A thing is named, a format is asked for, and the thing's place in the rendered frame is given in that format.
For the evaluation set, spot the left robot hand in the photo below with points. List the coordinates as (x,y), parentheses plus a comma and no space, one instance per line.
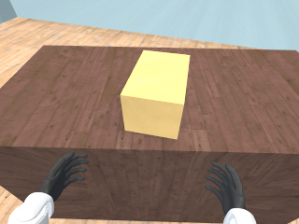
(59,176)

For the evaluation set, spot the robot left forearm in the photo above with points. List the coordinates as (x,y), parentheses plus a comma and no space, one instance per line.
(37,208)

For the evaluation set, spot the pedestal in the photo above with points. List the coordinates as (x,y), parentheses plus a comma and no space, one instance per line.
(241,107)

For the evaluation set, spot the right robot hand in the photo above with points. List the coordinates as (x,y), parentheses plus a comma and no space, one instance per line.
(231,195)

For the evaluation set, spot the carton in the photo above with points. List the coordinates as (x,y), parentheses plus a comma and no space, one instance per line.
(153,97)

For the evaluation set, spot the robot right forearm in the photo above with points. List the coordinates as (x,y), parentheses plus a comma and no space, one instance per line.
(239,216)

